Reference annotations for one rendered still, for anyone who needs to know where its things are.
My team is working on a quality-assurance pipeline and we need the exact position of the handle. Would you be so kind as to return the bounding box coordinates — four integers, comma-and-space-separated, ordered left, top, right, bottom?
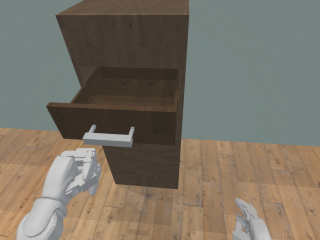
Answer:
82, 124, 135, 148

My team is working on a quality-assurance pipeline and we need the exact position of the cabinet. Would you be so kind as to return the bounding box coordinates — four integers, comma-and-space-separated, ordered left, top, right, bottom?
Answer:
55, 0, 190, 190

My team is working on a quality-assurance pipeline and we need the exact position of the drawer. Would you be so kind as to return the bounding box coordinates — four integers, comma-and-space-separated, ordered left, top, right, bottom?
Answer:
46, 67, 180, 146

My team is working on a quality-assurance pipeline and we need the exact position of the left robot hand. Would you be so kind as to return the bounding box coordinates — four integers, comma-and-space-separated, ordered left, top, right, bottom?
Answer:
41, 148, 102, 206

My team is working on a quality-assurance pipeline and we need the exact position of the right robot hand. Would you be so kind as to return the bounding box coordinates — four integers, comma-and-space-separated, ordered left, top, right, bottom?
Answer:
232, 198, 272, 240

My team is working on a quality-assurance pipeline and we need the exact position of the robot left forearm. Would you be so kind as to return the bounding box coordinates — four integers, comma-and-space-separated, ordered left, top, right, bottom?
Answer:
16, 197, 68, 240

